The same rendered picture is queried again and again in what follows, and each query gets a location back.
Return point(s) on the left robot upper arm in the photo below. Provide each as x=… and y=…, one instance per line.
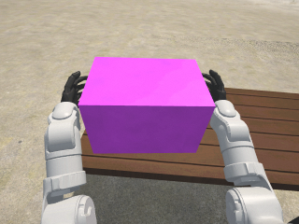
x=72, y=210

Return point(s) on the table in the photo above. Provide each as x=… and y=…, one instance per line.
x=273, y=121

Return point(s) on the left robot hand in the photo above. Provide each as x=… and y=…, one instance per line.
x=71, y=88

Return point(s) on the right robot hand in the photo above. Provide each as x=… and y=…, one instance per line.
x=216, y=86

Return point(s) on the right robot upper arm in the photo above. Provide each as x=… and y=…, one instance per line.
x=252, y=205

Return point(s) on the carton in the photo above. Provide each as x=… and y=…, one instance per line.
x=145, y=105

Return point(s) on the robot left forearm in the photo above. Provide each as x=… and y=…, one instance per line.
x=63, y=152

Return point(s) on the robot right forearm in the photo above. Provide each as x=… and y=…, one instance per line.
x=241, y=164

